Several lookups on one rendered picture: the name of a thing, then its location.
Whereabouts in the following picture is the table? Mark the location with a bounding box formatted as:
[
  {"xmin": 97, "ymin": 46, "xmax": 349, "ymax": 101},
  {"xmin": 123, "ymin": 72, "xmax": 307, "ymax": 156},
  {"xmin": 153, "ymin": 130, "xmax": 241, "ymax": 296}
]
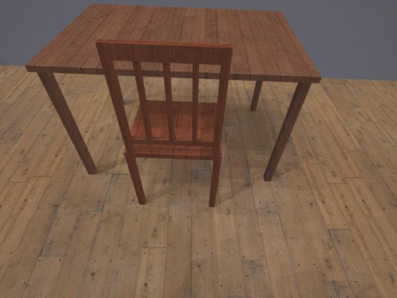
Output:
[{"xmin": 25, "ymin": 4, "xmax": 322, "ymax": 181}]

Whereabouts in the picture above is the chair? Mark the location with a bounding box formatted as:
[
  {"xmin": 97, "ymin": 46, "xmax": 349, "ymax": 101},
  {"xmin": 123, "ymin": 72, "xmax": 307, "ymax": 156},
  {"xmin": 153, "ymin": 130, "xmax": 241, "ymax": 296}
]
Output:
[{"xmin": 96, "ymin": 39, "xmax": 233, "ymax": 207}]

